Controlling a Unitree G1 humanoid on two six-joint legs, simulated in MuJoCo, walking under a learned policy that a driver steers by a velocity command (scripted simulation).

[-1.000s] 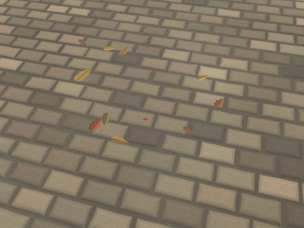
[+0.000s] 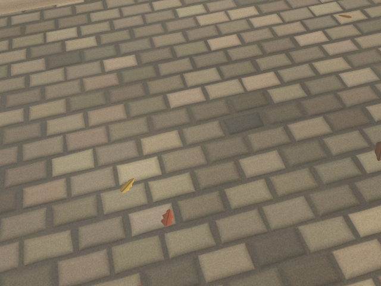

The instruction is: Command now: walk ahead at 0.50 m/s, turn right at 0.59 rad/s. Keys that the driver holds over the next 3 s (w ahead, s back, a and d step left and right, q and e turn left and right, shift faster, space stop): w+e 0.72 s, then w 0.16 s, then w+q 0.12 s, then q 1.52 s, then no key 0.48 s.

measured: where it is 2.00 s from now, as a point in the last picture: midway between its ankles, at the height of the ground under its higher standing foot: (271, 201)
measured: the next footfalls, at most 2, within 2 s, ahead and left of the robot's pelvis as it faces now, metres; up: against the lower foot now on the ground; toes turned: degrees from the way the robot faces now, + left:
left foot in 0.36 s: +0.41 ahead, +0.11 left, +0.00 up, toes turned -16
right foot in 0.88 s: +0.57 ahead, -0.25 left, +0.00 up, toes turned -31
